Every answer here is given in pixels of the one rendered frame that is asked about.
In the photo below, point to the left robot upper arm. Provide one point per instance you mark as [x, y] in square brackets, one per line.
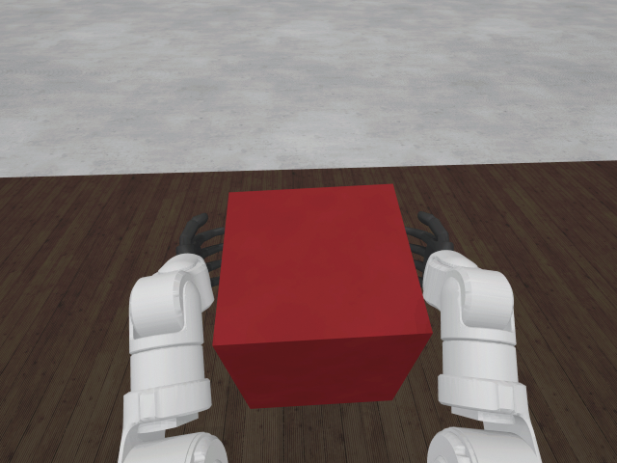
[197, 447]

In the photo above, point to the robot right forearm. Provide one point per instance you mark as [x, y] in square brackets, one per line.
[480, 375]

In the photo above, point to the carton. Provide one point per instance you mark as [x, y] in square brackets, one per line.
[319, 301]

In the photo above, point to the robot right hand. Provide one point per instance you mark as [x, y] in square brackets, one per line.
[437, 241]

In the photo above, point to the robot left forearm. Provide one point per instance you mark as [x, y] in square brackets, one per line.
[168, 387]

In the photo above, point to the right robot upper arm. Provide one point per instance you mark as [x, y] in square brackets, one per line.
[469, 445]

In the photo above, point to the robot left hand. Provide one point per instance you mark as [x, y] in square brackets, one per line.
[189, 243]

